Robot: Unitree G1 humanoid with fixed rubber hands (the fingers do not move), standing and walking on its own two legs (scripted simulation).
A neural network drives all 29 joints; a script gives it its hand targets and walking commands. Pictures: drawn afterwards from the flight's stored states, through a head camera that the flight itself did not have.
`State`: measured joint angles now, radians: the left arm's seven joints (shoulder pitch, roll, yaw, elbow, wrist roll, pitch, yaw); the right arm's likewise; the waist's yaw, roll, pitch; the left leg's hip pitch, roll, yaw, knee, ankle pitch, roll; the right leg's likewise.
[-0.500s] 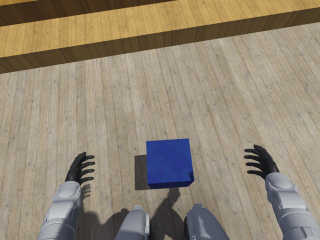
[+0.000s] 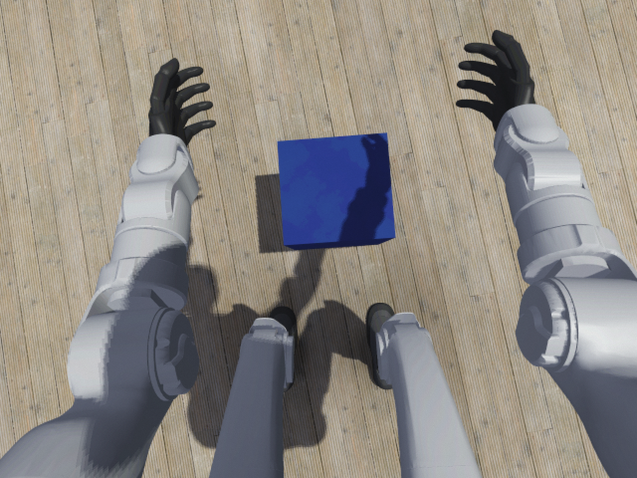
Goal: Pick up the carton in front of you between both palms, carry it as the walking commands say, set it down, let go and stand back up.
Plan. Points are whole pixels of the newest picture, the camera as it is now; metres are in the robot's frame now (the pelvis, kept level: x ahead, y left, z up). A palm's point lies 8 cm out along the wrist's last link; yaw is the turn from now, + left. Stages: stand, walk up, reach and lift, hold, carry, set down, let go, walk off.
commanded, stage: reach and lift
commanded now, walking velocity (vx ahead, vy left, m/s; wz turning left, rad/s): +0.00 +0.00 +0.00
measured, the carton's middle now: (334, 199) +0.48 -0.01 -0.51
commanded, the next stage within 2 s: none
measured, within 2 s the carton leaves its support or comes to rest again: leaves its support in 1.64 s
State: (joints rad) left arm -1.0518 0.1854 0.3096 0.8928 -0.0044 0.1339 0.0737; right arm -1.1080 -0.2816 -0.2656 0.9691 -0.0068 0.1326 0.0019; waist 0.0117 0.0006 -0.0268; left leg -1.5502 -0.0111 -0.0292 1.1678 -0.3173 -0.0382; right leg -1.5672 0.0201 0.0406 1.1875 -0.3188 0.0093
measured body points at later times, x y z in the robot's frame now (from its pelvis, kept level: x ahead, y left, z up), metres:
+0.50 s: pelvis +0.00 +0.01 -0.17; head +0.34 +0.00 +0.12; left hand +0.49 +0.19 -0.34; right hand +0.50 -0.21 -0.34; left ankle +0.10 +0.14 -0.60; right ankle +0.10 -0.12 -0.60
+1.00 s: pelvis -0.02 +0.00 -0.27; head +0.34 -0.01 -0.01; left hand +0.50 +0.19 -0.45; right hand +0.51 -0.18 -0.46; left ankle +0.09 +0.14 -0.60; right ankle +0.09 -0.12 -0.60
